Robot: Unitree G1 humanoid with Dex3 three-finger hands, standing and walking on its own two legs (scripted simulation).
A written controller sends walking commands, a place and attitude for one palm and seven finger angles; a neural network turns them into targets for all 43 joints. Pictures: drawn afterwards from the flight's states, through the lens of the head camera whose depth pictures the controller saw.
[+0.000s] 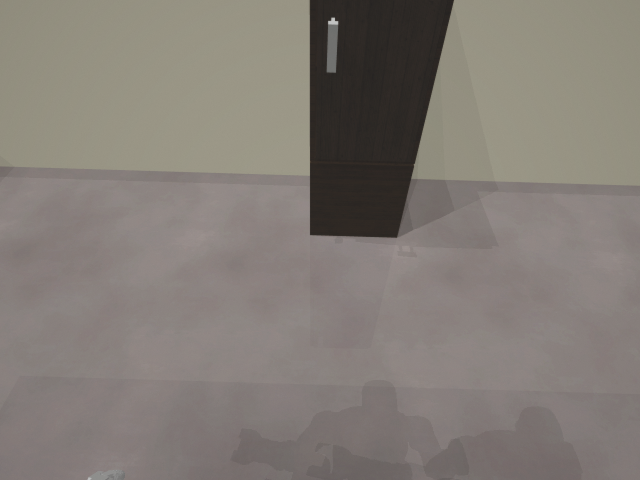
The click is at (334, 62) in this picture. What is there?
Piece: cupboard door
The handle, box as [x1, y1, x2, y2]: [327, 18, 337, 72]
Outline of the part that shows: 334,18 331,18 331,20 328,21 327,72 335,72 337,21 335,21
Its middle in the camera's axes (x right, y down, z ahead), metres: +0.03 -0.54 +1.08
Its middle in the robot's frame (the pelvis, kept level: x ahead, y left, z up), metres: +1.18 +0.03 +0.06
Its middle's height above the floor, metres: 0.83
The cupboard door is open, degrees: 0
